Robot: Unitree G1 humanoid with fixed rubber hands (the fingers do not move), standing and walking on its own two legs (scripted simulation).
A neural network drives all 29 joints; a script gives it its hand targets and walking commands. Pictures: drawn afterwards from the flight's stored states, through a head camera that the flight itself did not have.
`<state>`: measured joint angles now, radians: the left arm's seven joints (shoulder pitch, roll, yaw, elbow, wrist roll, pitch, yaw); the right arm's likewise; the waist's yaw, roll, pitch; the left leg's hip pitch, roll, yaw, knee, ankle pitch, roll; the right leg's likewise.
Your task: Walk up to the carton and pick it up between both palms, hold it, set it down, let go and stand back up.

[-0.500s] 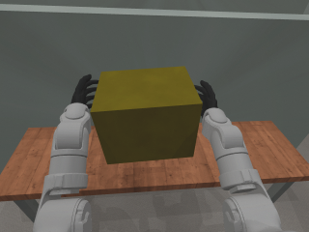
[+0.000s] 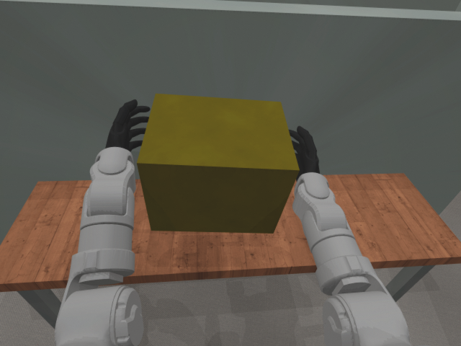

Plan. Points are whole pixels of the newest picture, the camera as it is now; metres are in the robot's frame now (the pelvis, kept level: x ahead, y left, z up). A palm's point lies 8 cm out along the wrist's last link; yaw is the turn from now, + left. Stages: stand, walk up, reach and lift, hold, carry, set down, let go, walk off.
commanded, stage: set down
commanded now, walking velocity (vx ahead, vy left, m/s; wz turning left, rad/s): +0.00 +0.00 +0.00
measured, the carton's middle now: (216, 165) +0.40 +0.00 +0.14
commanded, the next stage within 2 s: none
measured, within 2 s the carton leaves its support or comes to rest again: neither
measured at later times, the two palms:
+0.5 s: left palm (126, 156) +0.41 +0.17 +0.15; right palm (298, 172) +0.39 -0.15 +0.13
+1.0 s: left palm (141, 155) +0.43 +0.15 +0.14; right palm (303, 186) +0.39 -0.17 +0.10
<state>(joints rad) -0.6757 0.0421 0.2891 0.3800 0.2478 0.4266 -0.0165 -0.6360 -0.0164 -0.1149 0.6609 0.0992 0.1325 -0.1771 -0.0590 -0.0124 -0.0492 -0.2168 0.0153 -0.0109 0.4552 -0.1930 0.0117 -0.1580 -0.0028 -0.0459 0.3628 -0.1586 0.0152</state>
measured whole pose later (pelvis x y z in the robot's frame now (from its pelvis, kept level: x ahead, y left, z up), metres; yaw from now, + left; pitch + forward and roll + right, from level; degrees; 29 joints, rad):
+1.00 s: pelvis +0.03 +0.01 +0.00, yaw +0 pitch -2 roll -2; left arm -0.68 0.03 0.24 0.63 0.20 0.21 0.00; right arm -0.53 0.00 -0.18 0.74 0.05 -0.04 -0.17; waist -0.06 -0.01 -0.01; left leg -0.18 0.01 -0.01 0.45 -0.24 0.01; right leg -0.10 0.00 -0.05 0.32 -0.18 0.02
